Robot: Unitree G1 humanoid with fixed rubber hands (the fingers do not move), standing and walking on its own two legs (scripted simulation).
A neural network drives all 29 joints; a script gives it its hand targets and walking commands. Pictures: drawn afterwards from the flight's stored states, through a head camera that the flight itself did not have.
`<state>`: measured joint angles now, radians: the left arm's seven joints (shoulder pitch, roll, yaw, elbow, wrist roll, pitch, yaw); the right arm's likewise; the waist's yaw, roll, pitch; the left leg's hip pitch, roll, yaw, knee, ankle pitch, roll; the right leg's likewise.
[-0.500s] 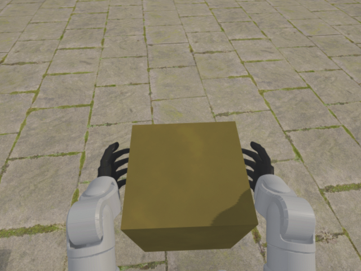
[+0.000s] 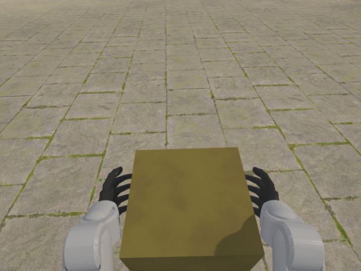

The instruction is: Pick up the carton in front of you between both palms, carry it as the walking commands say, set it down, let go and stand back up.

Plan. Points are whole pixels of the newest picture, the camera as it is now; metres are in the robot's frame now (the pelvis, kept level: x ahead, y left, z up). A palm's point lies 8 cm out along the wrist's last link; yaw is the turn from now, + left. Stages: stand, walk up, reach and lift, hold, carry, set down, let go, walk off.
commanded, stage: carry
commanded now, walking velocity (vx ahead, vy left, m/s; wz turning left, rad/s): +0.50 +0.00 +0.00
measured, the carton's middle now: (188, 220) +0.25 +0.00 +0.03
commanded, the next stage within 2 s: none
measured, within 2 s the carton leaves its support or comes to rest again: neither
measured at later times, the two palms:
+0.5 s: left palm (136, 108) +0.57 +0.15 +0.10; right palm (235, 109) +0.56 -0.15 +0.10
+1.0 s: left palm (151, 63) +0.90 +0.13 +0.10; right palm (223, 63) +0.89 -0.17 +0.10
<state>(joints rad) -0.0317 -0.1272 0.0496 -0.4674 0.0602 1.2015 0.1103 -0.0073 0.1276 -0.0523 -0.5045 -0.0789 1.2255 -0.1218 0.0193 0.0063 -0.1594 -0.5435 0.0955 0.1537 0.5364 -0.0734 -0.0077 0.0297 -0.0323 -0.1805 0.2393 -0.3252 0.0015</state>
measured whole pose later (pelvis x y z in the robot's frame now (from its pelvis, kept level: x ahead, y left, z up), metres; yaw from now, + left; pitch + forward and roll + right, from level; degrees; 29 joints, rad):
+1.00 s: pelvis +0.66 -0.01 +0.00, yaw -1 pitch +3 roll +0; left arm -0.03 -0.13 0.05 -0.53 0.06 1.21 0.11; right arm -0.02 0.13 -0.04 -0.56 -0.08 1.24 -0.12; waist 0.01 0.01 -0.12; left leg -0.56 0.09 0.18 0.54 -0.04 0.01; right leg 0.10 -0.04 -0.20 0.20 -0.35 0.02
